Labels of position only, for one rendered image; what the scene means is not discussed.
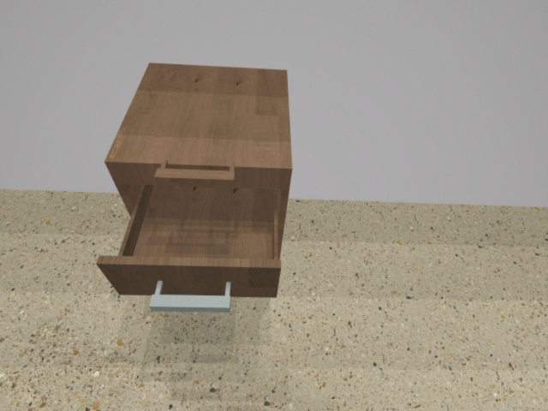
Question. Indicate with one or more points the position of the drawer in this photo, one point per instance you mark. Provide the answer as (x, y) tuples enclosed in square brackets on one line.
[(195, 240)]

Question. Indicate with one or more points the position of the handle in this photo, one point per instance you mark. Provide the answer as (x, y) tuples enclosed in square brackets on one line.
[(195, 178), (190, 303)]

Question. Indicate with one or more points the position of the cabinet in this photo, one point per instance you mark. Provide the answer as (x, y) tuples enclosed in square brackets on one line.
[(194, 117)]

